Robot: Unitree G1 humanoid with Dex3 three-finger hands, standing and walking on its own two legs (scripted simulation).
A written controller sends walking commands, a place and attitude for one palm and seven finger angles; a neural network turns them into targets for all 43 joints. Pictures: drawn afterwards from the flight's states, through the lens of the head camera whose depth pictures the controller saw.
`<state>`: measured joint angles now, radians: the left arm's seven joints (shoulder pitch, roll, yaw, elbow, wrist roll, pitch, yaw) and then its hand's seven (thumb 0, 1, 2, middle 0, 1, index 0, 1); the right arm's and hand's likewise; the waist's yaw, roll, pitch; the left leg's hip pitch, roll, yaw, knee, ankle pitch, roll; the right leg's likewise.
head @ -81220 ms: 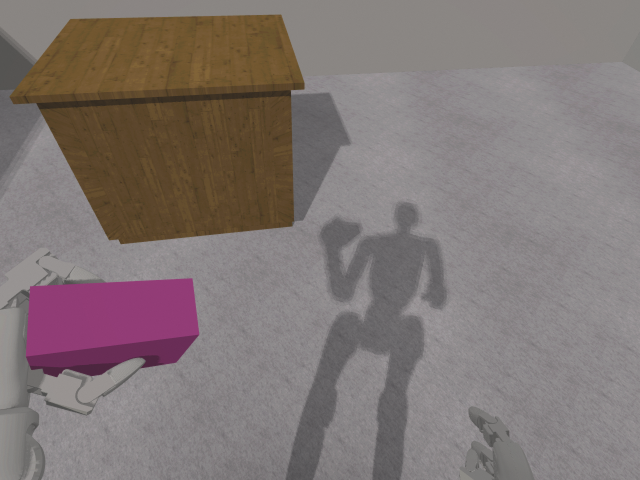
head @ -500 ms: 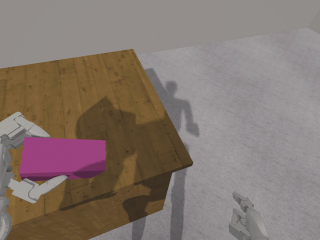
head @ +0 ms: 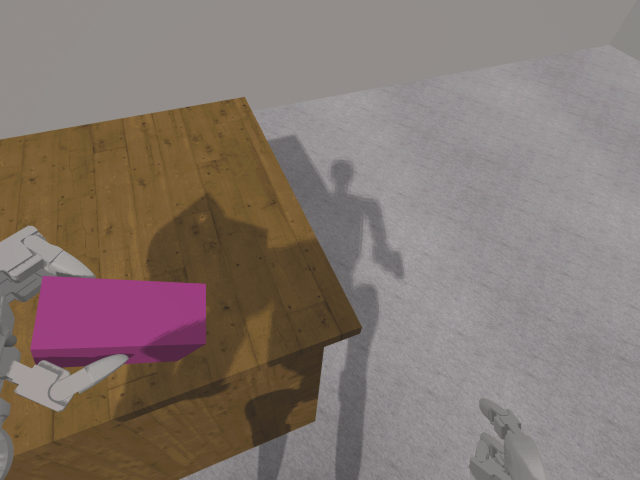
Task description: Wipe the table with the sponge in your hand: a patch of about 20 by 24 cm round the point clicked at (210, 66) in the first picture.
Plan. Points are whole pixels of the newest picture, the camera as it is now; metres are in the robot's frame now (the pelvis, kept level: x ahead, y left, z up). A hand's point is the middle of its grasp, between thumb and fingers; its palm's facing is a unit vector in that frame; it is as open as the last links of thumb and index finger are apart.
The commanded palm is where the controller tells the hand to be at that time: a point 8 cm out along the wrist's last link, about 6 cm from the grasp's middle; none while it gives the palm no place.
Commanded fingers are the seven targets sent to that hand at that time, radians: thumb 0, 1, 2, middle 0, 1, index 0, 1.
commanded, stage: shuffle to correct the standing spot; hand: left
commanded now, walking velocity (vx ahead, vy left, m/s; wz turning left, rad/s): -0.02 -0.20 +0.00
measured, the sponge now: (146, 325) +0.24 +0.19 +0.12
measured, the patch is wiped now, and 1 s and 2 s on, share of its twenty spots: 0.00 0.00 0.00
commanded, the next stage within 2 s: come to a stop and stand still in 0.32 s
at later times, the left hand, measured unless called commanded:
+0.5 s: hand (45, 324) +0.21 +0.25 +0.17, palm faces +0.32 -0.81 -0.49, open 10.0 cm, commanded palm +0.14 +0.27 +0.18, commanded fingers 0.00 0.10 1.30 -1.20 -1.60 -1.20 -1.60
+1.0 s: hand out of the picture +0.22 +0.30 +0.17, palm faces +0.39 -0.84 -0.38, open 10.0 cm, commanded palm +0.15 +0.33 +0.18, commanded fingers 0.00 0.10 1.30 -1.20 -1.60 -1.20 -1.60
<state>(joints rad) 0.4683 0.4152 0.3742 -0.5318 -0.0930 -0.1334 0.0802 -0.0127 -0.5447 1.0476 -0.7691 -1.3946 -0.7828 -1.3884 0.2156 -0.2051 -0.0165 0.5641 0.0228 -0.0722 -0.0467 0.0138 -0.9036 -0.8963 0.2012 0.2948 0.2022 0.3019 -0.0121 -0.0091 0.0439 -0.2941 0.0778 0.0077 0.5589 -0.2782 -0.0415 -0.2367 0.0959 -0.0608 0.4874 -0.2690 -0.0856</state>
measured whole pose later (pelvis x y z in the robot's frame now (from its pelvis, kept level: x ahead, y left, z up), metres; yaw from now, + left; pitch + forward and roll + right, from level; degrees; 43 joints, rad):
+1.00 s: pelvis -0.01 +0.05 +0.01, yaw -1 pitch +0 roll -1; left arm 0.37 0.37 0.38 -0.42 -0.03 -0.20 0.09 -0.01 -0.55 1.04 -0.77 -1.40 -0.79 -1.39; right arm 0.23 -0.20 0.03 0.61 0.02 -0.16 -0.03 0.02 -0.90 -0.90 0.20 0.29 0.20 0.30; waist 0.03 -0.02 0.05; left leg -0.25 -0.01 0.03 0.48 -0.22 0.04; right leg -0.21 0.03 -0.01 0.43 -0.22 -0.01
